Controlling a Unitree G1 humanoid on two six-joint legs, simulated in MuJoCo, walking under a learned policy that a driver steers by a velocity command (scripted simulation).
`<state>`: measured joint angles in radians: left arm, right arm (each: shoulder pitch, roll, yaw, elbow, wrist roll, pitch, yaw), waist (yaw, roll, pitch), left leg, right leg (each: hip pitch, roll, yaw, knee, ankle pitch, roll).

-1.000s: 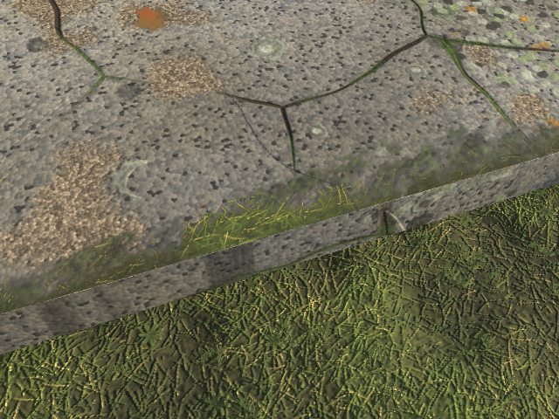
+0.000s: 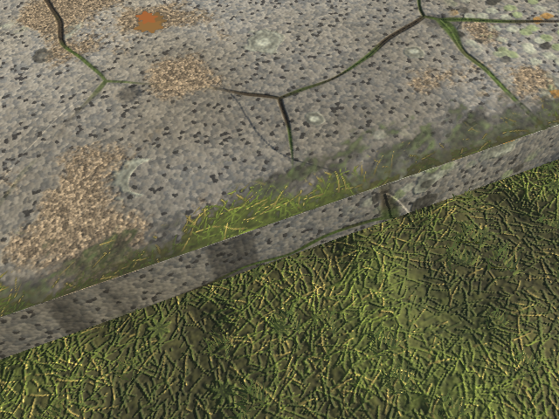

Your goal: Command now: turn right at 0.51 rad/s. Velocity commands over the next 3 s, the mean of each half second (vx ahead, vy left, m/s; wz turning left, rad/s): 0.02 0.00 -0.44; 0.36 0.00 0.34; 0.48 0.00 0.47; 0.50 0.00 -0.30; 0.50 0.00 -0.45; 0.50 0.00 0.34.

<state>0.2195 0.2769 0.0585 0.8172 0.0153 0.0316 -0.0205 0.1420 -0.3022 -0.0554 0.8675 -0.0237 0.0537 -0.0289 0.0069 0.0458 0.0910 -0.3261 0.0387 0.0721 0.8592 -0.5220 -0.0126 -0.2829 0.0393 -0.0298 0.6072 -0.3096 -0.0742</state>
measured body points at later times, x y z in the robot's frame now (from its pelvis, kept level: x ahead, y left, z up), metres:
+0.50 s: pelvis +0.02 +0.00 +0.01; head +0.05 +0.00 +0.46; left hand +0.16 +0.26 -0.11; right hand +0.08 -0.29 -0.11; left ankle +0.05 +0.12 -0.71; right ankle +0.01 -0.07 -0.73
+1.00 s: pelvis +0.22 -0.03 +0.00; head +0.26 -0.02 +0.45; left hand +0.46 +0.20 -0.08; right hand +0.13 -0.30 -0.13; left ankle +0.05 +0.10 -0.73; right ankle +0.32 -0.13 -0.73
